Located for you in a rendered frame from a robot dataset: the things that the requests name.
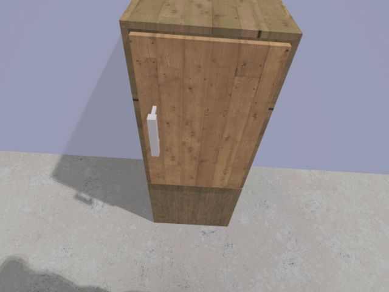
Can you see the handle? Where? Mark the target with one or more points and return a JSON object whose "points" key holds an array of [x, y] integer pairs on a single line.
{"points": [[153, 132]]}

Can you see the cupboard door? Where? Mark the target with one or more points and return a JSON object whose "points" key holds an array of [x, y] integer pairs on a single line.
{"points": [[212, 97]]}

